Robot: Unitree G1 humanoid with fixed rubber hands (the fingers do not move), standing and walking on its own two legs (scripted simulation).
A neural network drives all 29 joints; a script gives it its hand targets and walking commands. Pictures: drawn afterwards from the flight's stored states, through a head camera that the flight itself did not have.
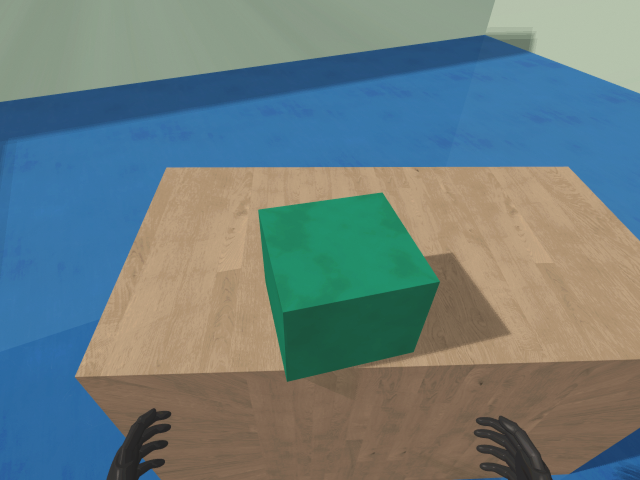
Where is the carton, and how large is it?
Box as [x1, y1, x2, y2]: [258, 192, 439, 381]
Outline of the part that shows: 382,192 258,210 265,281 287,381 413,351 439,281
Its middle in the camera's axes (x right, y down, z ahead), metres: +0.03 +0.07 +0.65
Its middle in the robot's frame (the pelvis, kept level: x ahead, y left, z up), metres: +0.46 -0.02 -0.02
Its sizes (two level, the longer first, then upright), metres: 0.222 0.215 0.185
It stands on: a pedestal, 0.67 m high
